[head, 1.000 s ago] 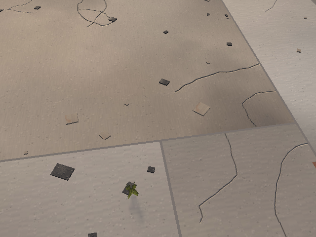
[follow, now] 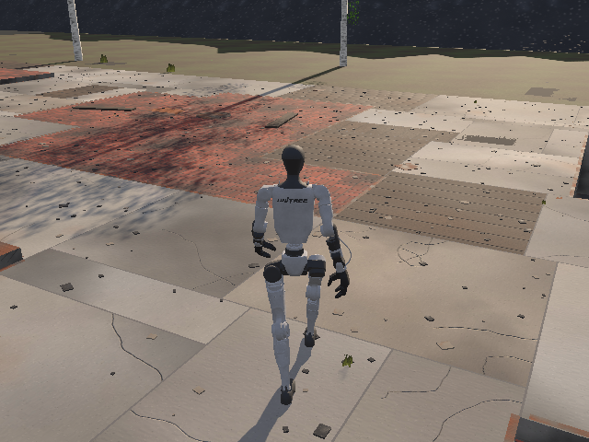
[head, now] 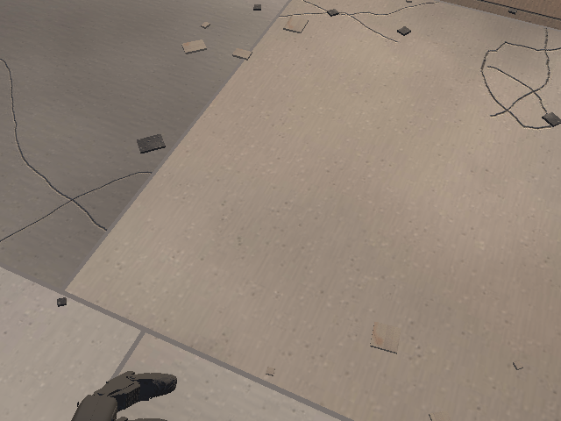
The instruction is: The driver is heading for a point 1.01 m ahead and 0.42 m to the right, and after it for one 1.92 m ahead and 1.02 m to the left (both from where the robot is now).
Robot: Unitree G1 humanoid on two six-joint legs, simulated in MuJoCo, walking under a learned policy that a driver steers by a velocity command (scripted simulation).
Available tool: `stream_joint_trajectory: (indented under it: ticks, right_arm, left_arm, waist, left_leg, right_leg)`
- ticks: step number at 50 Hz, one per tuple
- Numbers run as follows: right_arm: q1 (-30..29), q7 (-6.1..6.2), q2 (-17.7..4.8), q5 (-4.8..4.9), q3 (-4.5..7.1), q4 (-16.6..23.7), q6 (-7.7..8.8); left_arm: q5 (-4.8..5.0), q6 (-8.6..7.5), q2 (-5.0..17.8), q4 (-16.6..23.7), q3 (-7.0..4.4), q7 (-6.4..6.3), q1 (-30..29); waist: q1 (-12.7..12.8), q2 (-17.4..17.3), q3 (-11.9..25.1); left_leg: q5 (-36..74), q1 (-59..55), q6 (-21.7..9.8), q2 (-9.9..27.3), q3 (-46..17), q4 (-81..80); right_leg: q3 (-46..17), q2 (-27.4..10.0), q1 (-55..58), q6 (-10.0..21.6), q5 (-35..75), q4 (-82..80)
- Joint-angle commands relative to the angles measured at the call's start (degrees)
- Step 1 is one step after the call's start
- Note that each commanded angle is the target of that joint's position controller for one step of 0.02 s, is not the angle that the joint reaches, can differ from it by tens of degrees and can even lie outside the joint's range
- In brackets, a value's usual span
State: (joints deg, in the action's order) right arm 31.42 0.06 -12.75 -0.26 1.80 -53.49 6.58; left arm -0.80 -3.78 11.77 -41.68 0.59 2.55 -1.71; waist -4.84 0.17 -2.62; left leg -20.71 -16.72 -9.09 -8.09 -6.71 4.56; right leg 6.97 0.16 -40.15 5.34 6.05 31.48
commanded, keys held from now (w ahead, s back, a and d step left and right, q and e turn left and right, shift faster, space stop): w+e+shift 1.00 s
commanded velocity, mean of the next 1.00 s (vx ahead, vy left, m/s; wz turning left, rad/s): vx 1.00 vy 0.00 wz -0.74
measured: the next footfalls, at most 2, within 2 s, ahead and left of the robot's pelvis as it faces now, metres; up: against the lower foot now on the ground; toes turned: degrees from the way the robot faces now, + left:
right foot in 0.06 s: +0.26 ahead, -0.06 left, +0.00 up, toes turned -3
left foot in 0.48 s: +0.69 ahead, +0.08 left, +0.00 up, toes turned -22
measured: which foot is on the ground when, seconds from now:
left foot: down 0.00-0.06, up 0.08-0.46, down 0.48-0.92, up 0.94-1.00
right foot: up 0.00-0.04, down 0.06-0.50, up 0.52-0.92, down 0.94-1.00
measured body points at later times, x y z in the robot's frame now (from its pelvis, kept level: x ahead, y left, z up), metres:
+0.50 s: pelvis +0.48 -0.01 +0.00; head +0.52 -0.02 +0.45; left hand +0.48 +0.28 -0.12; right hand +0.72 -0.26 -0.04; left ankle +0.66 +0.09 -0.72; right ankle +0.23 -0.05 -0.69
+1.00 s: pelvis +0.87 -0.21 -0.02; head +0.89 -0.23 +0.43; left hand +1.19 -0.17 -0.11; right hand +0.69 -0.40 -0.15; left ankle +0.80 +0.05 -0.57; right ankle +0.92 -0.27 -0.71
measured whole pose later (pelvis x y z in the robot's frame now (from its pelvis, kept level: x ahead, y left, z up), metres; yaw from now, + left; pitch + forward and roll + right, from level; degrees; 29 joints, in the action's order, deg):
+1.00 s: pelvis +0.87 -0.21 -0.02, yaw -48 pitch +0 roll +0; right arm 22.2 0.2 -14.3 -2.1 1.1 -46.7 4.2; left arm -1.6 -0.3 17.9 -38.8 -2.6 2.2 7.1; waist -2.1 0.8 -3.1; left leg -20.7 9.0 2.4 4.0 2.9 78.4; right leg 6.7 9.1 -29.2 12.7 -16.5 44.0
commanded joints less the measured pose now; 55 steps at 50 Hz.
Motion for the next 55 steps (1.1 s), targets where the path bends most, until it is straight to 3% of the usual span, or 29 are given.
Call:
stream_joint_trajectory:
  ticks: [1, 2, 3, 4, 5, 7, 9, 11, 15, 20, 22, 23, 24, 25, 26, 27, 29, 33, 39, 42, 44, 45, 46, 47, 48, 49, 51, 53, 55]
  right_arm:
    - [-4.92, 1.44, -13.33, -2.81, 3.24, 2.82, -0.36]
    - [-8.86, 1.70, -14.11, -3.31, 3.63, 3.24, -1.23]
    - [-12.47, 1.59, -10.89, -3.57, 2.81, 4.88, -0.96]
    - [-2.08, -0.39, -2.00, 0.35, 1.11, 6.71, 0.34]
    - [-5.53, -0.24, -5.31, -1.50, 0.11, 7.32, 1.05]
    - [-15.03, -0.85, -6.78, -2.47, 0.01, 9.79, 1.77]
    - [-17.85, -1.33, -4.77, -4.40, -0.97, 12.55, 0.20]
    - [-19.70, -1.51, -4.25, -4.87, -1.80, 14.64, -1.17]
    - [-35.08, -2.51, -3.94, -2.68, -3.38, 20.86, -0.83]
    - [-39.30, -1.57, -5.14, -1.65, -3.16, 22.95, -0.71]
    - [-33.02, -0.53, -8.74, -1.63, -1.56, 21.49, -0.22]
    - [-24.49, 0.16, -10.86, -1.54, -0.49, 19.54, 0.24]
    - [-12.81, 1.37, -14.39, -2.16, 1.07, 17.19, 0.51]
    - [-2.64, 2.38, -18.45, -4.48, 2.65, 15.77, 0.32]
    - [-6.04, 1.48, -20.89, -4.33, 3.63, 15.26, -0.39]
    - [-11.50, 1.07, -13.51, -3.66, 2.86, 16.50, -0.90]
    - [-14.09, 0.57, -8.02, -3.45, 1.55, 14.78, -0.84]
    - [-9.91, -0.33, -4.54, -1.07, 0.78, 8.80, 0.81]
    - [-12.15, -0.16, -8.32, -1.08, 1.35, 6.71, 1.84]
    - [-7.47, 0.60, -12.68, -1.22, 2.08, 5.88, 1.25]
    - [-7.73, 1.61, -16.63, -1.55, 3.07, 6.53, -0.45]
    - [-10.14, 1.79, -18.12, -1.75, 3.54, 7.58, -1.46]
    - [-11.92, 1.49, -17.74, -2.14, 3.58, 8.77, -2.19]
    - [-12.42, 0.37, -12.87, -2.51, 2.81, 10.06, -2.25]
    - [-7.67, 0.15, -9.72, -1.55, 1.51, 16.94, -1.34]
    - [-14.30, 0.10, -12.32, -1.70, 1.23, 18.89, 0.33]
    - [-17.24, 0.19, -11.70, -2.16, 0.64, 18.83, 0.92]
    - [-12.28, 0.18, -10.12, -3.72, 0.03, 16.16, -1.82]
    - [-12.38, -0.29, -7.80, -3.39, -0.43, 15.88, -3.34]
  left_arm:
    - [1.40, 0.01, 12.08, -2.68, -4.26, -1.99, 19.52]
    - [1.21, 0.33, 13.23, -6.32, -5.22, -2.89, 31.31]
    - [0.45, 0.94, 15.86, -8.20, -6.43, -3.72, 40.67]
    - [-0.75, 0.97, 16.21, -8.81, -6.60, -2.59, 34.69]
    - [-0.41, 0.84, 10.78, -6.77, -5.97, -1.23, 26.30]
    - [-0.53, 0.07, 5.50, -7.65, -5.04, -0.93, 23.58]
    - [-0.26, -1.02, 5.83, -9.35, -4.46, -1.77, 23.80]
    - [0.42, -2.20, 8.34, -9.44, -4.91, -1.78, 24.63]
    - [0.89, -2.88, 10.31, -7.70, -5.81, -1.59, 26.77]
    - [1.48, -2.15, 12.43, -7.96, -6.81, -1.53, 31.78]
    - [1.11, -1.96, 14.41, -7.66, -7.25, -2.04, 31.43]
    - [1.12, -2.04, 16.44, -7.03, -7.72, -1.91, 29.11]
    - [1.14, -2.55, 15.53, -5.64, -7.65, -1.60, 26.08]
    - [1.95, -3.07, 6.49, -3.39, -5.51, -1.90, 26.37]
    - [3.97, -2.36, 5.75, 0.12, -4.31, -2.10, 30.51]
    - [2.28, -1.06, 9.64, -1.63, -4.84, -2.65, 24.72]
    - [0.31, -0.02, 9.02, -0.81, -5.05, -1.19, 18.00]
    - [-1.09, 2.94, 4.41, 3.94, -3.80, 0.98, 12.10]
    - [-1.05, 3.28, 6.28, 10.13, -2.26, 3.27, 0.99]
    - [-0.99, 3.02, 7.38, 9.92, -2.12, 3.50, -0.50]
    - [-0.86, 2.71, 10.27, 7.49, -3.19, 2.68, 8.66]
    - [-0.84, 2.55, 12.46, 4.52, -4.40, 1.93, 19.30]
    - [-0.79, 2.30, 15.13, 0.42, -6.19, 0.65, 30.63]
    - [0.81, 3.01, 18.92, -0.21, -8.16, -0.89, 27.25]
    - [-1.42, 4.01, 25.83, 3.14, -8.95, -0.94, 22.41]
    - [-1.08, 4.44, 23.77, 4.55, -9.15, -1.82, 25.62]
    - [-0.32, 3.05, 18.15, 1.89, -7.81, -2.72, 22.69]
    - [-0.31, 0.91, 13.50, 2.38, -5.82, -3.30, 17.73]
    - [0.13, -1.00, 11.54, 0.71, -4.67, -2.58, 18.46]
  waist:
    - [14.34, -7.16, 9.70]
    - [20.82, -5.15, 12.43]
    - [23.88, 1.58, 15.48]
    - [10.08, 24.69, 17.55]
    - [9.64, 10.33, 12.12]
    - [7.11, -5.25, 3.21]
    - [2.94, -5.01, -1.37]
    - [1.95, -1.99, -3.15]
    - [6.22, -0.41, -6.23]
    - [10.41, 3.35, -0.56]
    - [7.27, 3.69, 5.54]
    - [2.22, 3.83, 10.64]
    - [-3.57, 3.17, 16.86]
    - [-5.04, -8.06, 25.16]
    - [-0.09, -22.65, 31.66]
    - [-0.72, -11.33, 20.95]
    - [0.26, -2.42, 9.17]
    - [3.97, -5.73, 2.67]
    - [6.34, -2.63, -4.68]
    - [6.48, -3.42, -3.39]
    - [12.40, -6.34, 3.04]
    - [17.53, -7.21, 7.82]
    - [21.57, -4.68, 12.56]
    - [16.88, 7.81, 9.31]
    - [9.12, 14.65, 17.51]
    - [13.39, 3.82, 20.17]
    - [7.27, -4.90, 4.51]
    - [1.43, -7.05, 0.23]
    - [0.31, -7.23, -1.26]
  left_leg:
    - [86.50, 5.85, 3.50, 16.48, 2.12, 25.77]
    - [82.97, 10.68, 3.63, 14.94, 5.25, 43.77]
    - [54.83, 24.96, 3.00, 9.53, 6.88, 70.15]
    - [-4.08, 54.59, 7.58, -2.31, 2.85, 89.10]
    - [1.03, 61.11, 4.37, 2.99, -0.18, 86.71]
    - [6.41, 57.72, 3.76, 8.35, -0.88, 77.69]
    - [5.76, 53.91, 6.02, 10.99, -0.11, 70.73]
    - [5.40, 54.56, 8.03, 12.94, 2.00, 64.84]
    - [21.36, 46.06, 11.10, 12.48, 7.01, 39.95]
    - [26.08, 40.87, 10.02, 8.13, 7.43, 26.21]
    - [18.71, 31.38, 8.79, 5.56, 6.95, 22.72]
    - [16.83, 20.96, 7.95, 6.73, 6.07, 22.07]
    - [9.73, 6.34, 6.58, 12.90, 1.23, 24.91]
    - [-7.69, -8.73, 4.10, 30.05, -16.78, 23.91]
    - [-17.09, -12.59, -1.18, 38.64, -42.88, 14.41]
    - [-22.50, -4.21, -0.02, 33.63, -35.48, 12.36]
    - [-2.32, 9.62, 1.85, 28.62, -17.91, 11.15]
    - [17.04, 17.35, 4.34, 25.32, -0.84, 8.40]
    - [32.95, 24.69, 7.39, 19.72, 19.26, 1.43]
    - [65.27, 18.70, 9.01, 19.77, 23.28, 8.07]
    - [81.39, 15.53, 9.18, 22.31, 22.69, 23.13]
    - [83.27, 18.56, 8.27, 23.68, 21.44, 36.33]
    - [70.48, 27.80, 7.79, 22.67, 20.49, 54.62]
    - [10.12, 44.23, 9.21, 11.13, 20.35, 76.78]
    - [-8.92, 65.03, 11.77, 6.46, 11.19, 94.53]
    - [-3.75, 69.62, 11.28, 8.64, 2.36, 92.60]
    - [-0.26, 65.72, 10.90, 13.66, 1.79, 78.71]
    - [-0.46, 55.50, 11.80, 16.67, 2.97, 71.58]
    - [0.23, 48.90, 12.66, 17.06, 5.73, 62.33]
  right_leg:
    - [1.15, 6.24, 28.20, 2.54, -8.33, 1.33]
    - [0.64, 4.58, 38.40, 4.10, -11.10, -2.11]
    - [-10.26, -3.82, 50.05, 7.50, -26.64, 3.66]
    - [-52.21, -17.42, 64.61, 18.98, -34.90, -8.48]
    - [-58.05, -16.65, 57.90, 19.27, -40.94, -17.44]
    - [-45.31, -13.63, 41.01, 15.52, -35.62, -20.02]
    - [-36.87, -7.99, 28.38, 12.73, -29.26, -21.53]
    - [-33.19, -5.77, 22.61, 13.28, -26.07, -23.28]
    - [-26.63, -1.28, 13.54, 10.36, -12.28, -27.19]
    - [-27.23, -2.29, 30.22, 6.28, 10.59, -18.33]
    - [-27.46, -2.57, 35.26, 3.99, 23.68, -6.57]
    - [-26.69, -1.35, 33.07, 2.99, 23.66, 4.06]
    - [-25.77, 0.66, 24.26, 2.49, 13.79, 17.68]
    - [-19.67, 4.33, 10.74, 2.48, -21.06, 36.75]
    - [-14.49, 4.96, -1.31, 1.61, -34.19, 49.08]
    - [-12.93, 0.02, -6.45, 2.12, -27.17, 49.93]
    - [-11.55, -2.93, -5.08, 1.15, -22.15, 45.26]
    - [-10.19, -6.72, -7.87, 0.68, -21.26, 43.63]
    - [-1.85, -4.62, -0.52, 2.05, -4.82, 22.68]
    - [5.17, 1.36, 8.90, 4.98, -5.95, 14.33]
    - [5.00, 4.85, 19.82, 6.89, -11.13, 12.87]
    - [3.09, 6.03, 31.17, 8.41, -13.80, 12.28]
    - [-1.32, 6.51, 47.01, 10.12, -16.18, 7.80]
    - [-12.79, 0.61, 54.08, 11.65, -19.79, 3.89]
    - [-44.33, -13.15, 68.39, 23.16, -17.15, -3.11]
    - [-52.88, -15.15, 66.76, 23.67, -27.62, -13.20]
    - [-45.88, -12.08, 46.26, 18.64, -24.79, -18.30]
    - [-34.33, -9.05, 30.34, 15.88, -8.73, -18.11]
    - [-24.79, -6.87, 22.14, 14.09, 15.80, -18.14]
Keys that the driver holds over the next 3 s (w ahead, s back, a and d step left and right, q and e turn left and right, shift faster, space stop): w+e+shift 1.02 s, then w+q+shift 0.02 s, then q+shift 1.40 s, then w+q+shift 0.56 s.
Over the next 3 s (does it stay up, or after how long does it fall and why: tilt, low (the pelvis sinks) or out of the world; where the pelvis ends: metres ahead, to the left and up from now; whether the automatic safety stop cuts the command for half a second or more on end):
stays up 1.42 -0.49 0.02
